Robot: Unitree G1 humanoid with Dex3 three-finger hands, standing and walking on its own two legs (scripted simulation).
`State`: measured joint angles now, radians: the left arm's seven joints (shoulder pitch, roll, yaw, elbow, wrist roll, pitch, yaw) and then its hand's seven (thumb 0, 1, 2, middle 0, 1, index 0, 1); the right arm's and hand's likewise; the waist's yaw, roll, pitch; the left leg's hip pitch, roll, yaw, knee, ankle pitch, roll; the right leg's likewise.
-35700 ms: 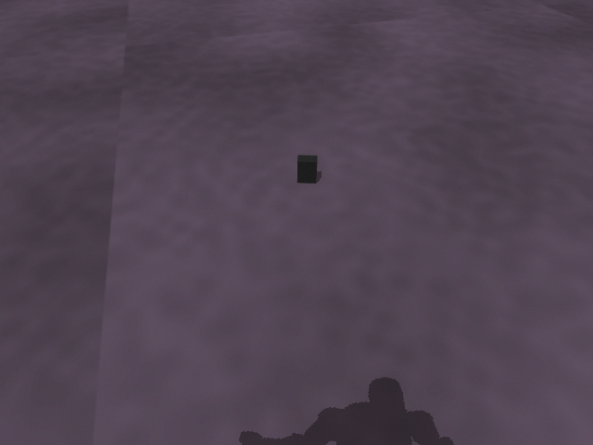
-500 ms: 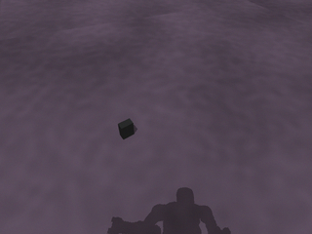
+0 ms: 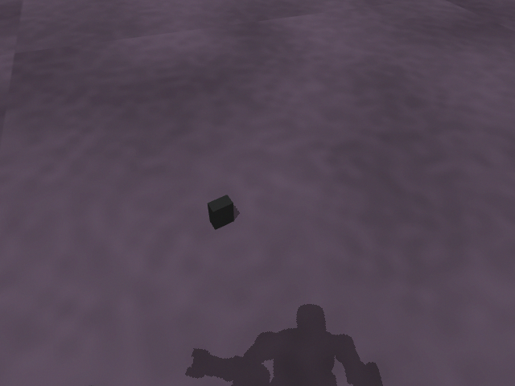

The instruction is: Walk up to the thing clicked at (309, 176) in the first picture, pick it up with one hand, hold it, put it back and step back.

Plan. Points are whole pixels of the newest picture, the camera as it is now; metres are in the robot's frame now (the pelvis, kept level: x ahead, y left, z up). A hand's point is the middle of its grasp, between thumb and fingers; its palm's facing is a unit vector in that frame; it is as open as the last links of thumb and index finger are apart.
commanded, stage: step back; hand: left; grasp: from the side
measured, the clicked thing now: (221, 212) +0.96 +0.21 -0.70
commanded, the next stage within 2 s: stand in 0.06 s
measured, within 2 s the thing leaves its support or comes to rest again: neither
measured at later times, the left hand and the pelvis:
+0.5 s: hand out of the picture +0.07 +0.26 -0.14, palm faces -0.03 -0.94 -0.33, open 7.4 cm; pelvis -0.01 +0.00 +0.02, yaw +0 degrees
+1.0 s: hand out of the picture +0.06 +0.25 -0.14, palm faces -0.04 -0.94 -0.34, open 7.4 cm; pelvis -0.01 +0.00 +0.02, yaw +0 degrees
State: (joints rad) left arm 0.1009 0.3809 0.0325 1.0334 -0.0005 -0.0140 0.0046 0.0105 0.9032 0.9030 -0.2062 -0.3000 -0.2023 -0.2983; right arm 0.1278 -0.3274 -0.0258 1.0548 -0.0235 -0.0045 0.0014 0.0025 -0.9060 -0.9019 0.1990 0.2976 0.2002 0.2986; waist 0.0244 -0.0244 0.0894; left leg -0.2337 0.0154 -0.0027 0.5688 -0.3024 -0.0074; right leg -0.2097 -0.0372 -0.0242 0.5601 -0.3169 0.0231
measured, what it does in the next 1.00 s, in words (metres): stands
